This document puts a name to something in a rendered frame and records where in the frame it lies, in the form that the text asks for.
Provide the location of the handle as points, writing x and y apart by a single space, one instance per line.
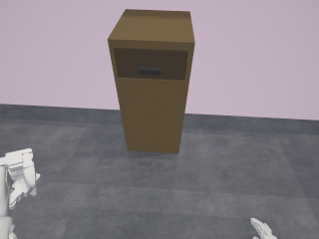
149 70

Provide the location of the cabinet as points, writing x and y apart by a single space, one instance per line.
152 110

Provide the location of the robot left forearm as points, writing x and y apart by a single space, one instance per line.
7 225

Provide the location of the drawer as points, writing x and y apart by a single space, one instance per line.
172 62

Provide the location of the robot right hand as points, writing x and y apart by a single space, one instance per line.
263 230

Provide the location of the robot left hand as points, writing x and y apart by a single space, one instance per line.
18 166

